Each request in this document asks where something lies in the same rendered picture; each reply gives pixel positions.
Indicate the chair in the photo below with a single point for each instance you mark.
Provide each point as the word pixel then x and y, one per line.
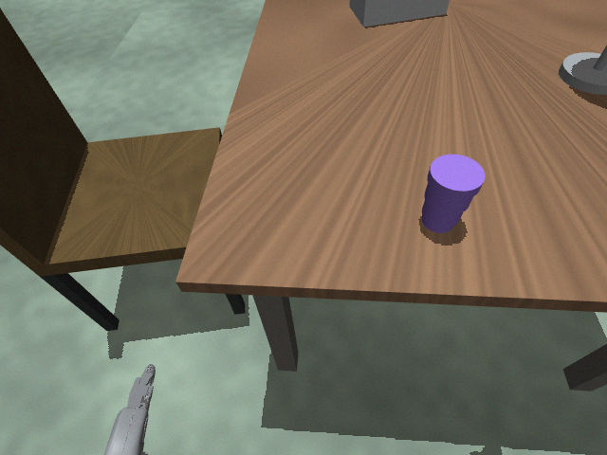
pixel 68 205

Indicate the desk lamp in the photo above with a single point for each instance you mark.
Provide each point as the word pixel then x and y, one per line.
pixel 586 71

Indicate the left robot hand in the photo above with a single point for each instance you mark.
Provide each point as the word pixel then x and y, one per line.
pixel 128 432

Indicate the table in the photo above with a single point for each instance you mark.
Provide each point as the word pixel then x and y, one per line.
pixel 318 183

